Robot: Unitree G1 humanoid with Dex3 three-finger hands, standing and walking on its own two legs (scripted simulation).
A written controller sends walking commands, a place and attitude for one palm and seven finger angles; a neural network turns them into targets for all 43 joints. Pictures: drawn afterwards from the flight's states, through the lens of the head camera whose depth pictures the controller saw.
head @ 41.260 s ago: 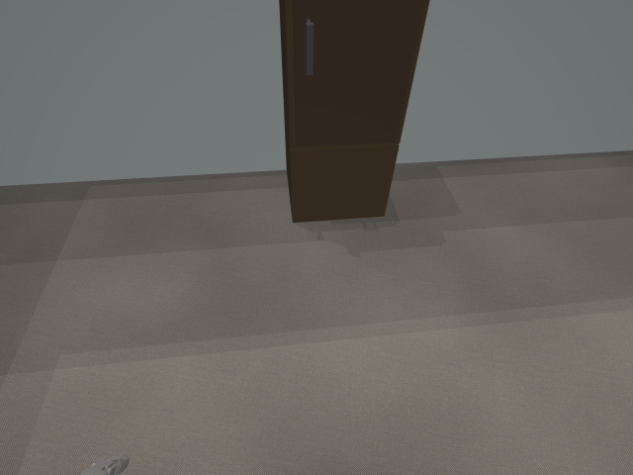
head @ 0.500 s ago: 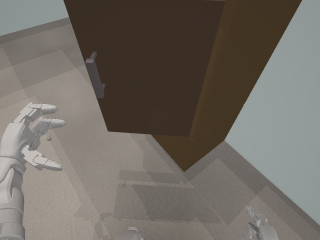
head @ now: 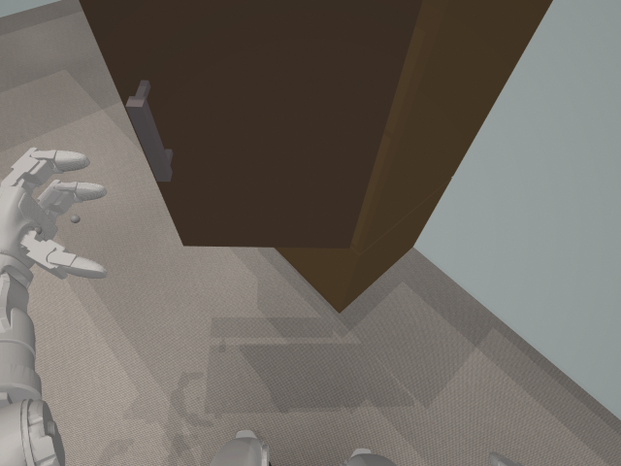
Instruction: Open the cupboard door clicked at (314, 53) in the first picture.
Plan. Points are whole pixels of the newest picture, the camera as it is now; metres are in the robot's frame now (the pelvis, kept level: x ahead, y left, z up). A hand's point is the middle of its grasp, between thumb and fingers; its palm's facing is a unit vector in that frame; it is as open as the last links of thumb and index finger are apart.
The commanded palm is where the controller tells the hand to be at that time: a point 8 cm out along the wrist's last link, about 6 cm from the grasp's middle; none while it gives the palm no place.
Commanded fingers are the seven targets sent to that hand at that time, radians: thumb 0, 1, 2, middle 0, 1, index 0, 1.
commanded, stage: move the hooked fingers beside the handle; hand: left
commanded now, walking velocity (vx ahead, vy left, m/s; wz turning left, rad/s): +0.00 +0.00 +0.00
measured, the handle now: (154, 133) +0.55 +0.24 +0.07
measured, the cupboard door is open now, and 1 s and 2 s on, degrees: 48 48 48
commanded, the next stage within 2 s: none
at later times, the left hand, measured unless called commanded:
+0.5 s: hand (92, 179) +0.45 +0.29 +0.08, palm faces +0.02 -1.00 -0.01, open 14.0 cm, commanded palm +0.43 +0.34 +0.08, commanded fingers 0.00 -0.50 0.30 -0.30 -1.20 -0.30 -1.20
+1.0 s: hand (97, 143) +0.51 +0.30 +0.08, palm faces +0.03 -1.00 -0.02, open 14.0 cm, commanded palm +0.49 +0.33 +0.07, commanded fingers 0.00 -0.50 0.30 -0.30 -1.20 -0.30 -1.20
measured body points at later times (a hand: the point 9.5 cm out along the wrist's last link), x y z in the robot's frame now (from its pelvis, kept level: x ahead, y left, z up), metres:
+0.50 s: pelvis +0.00 +0.01 -0.01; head +0.10 +0.04 +0.43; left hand +0.44 +0.34 +0.08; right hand +0.04 -0.27 -0.11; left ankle +0.04 +0.09 -0.69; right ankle -0.01 -0.12 -0.69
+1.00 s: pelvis +0.00 +0.01 -0.02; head +0.15 +0.04 +0.40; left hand +0.50 +0.36 +0.09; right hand -0.02 -0.27 -0.11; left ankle +0.04 +0.09 -0.69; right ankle -0.01 -0.12 -0.69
